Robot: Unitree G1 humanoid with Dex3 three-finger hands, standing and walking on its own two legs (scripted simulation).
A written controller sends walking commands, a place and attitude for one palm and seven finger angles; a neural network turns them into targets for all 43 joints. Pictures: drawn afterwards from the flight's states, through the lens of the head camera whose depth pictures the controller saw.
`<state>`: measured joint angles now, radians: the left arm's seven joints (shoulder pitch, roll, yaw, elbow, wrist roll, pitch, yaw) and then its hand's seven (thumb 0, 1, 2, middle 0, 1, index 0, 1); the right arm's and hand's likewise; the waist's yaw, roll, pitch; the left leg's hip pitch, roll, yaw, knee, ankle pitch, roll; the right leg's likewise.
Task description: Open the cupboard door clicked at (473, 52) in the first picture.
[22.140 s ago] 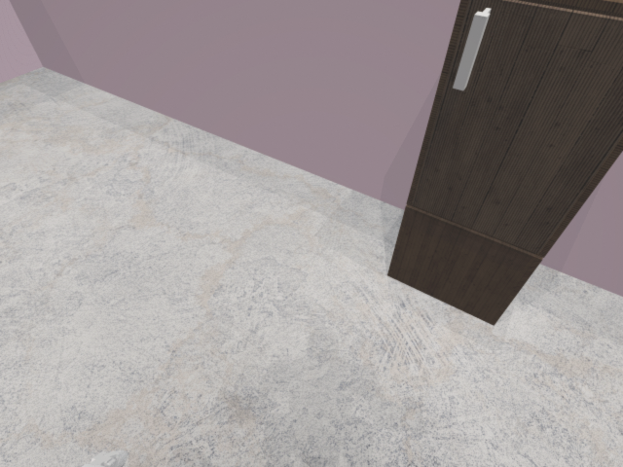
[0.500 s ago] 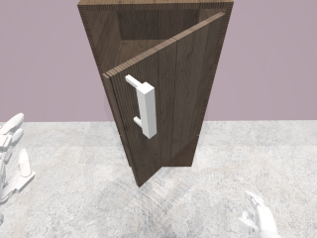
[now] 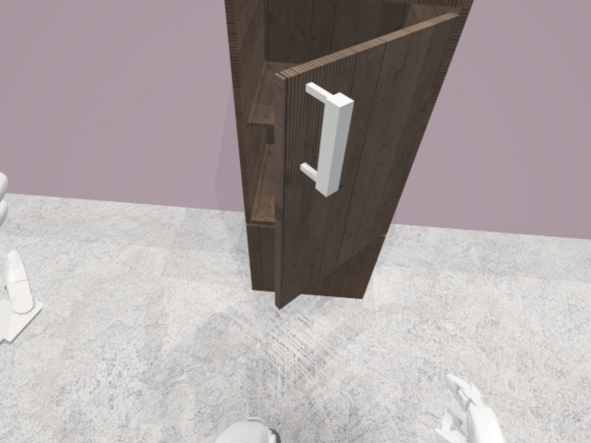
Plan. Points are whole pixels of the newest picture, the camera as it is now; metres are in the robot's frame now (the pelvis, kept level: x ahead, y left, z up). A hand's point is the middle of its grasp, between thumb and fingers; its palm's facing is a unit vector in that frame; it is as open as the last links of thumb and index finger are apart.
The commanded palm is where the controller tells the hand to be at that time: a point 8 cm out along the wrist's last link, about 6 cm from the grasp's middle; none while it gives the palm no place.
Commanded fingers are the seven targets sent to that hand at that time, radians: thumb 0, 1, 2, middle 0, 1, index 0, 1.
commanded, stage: step back with the hand held close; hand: left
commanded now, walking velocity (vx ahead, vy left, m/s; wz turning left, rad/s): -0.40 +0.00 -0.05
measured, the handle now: (321, 141) +0.47 +0.01 +0.17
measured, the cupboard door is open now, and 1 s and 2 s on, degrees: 44 44 44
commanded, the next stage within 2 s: stop stepping back and stand still in 0.18 s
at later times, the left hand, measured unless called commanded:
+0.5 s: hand out of the picture +0.02 +0.33 +0.21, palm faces +0.50 -0.80 -0.34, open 7.4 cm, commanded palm -0.01 +0.36 +0.19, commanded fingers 0.00 0.90 0.90 -0.20 -0.30 -0.20 -0.30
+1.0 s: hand out of the picture -0.10 +0.37 +0.21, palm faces +0.45 -0.76 -0.47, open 7.4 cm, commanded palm -0.15 +0.39 +0.19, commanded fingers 0.00 0.90 0.90 -0.20 -0.30 -0.20 -0.30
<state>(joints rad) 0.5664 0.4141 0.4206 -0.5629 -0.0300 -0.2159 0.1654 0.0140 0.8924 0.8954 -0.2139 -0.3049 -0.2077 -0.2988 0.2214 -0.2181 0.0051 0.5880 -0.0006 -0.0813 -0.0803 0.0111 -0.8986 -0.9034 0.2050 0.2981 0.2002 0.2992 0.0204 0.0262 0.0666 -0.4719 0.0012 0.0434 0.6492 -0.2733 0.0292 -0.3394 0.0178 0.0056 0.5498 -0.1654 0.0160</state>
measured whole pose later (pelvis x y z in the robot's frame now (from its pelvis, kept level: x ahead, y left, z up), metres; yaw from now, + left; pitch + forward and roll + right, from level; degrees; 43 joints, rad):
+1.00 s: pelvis -0.31 +0.11 +0.00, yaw -4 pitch -1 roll -1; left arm 0.50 0.48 0.49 -0.51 -0.05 -0.17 0.13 0.01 0.89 0.90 -0.21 -0.31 -0.21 -0.30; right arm 0.23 -0.23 -0.02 0.71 0.00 -0.06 -0.07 0.01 -0.90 -0.90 0.20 0.30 0.20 0.30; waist 0.04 -0.01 -0.06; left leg -0.60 0.07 0.01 1.11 -0.33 -0.02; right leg -0.23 0.04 -0.09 0.60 -0.36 -0.08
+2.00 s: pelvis -0.31 +0.12 +0.02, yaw -1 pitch -2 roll +0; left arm 0.26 0.17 0.03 1.06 0.01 0.01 0.03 -0.02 0.94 0.89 -0.20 -0.30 -0.20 -0.30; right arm 0.29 -0.17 0.00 1.05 -0.03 0.03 -0.02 0.01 -0.91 -0.90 0.20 0.30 0.19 0.30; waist -0.02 0.06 0.06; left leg -0.20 0.06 0.08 0.45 -0.21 -0.02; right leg -0.18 0.01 -0.18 0.41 -0.20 -0.07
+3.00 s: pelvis -0.30 +0.14 +0.02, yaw -3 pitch -2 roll +0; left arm 0.28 0.11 0.02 1.16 0.01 -0.02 0.04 0.00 0.91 0.90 -0.20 -0.30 -0.20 -0.30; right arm 0.29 -0.13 0.00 1.15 -0.02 0.00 -0.03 0.00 -0.91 -0.90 0.20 0.30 0.19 0.30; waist -0.02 0.04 0.05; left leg -0.15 0.03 0.12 0.39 -0.20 0.01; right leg -0.17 -0.02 -0.13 0.40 -0.20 -0.04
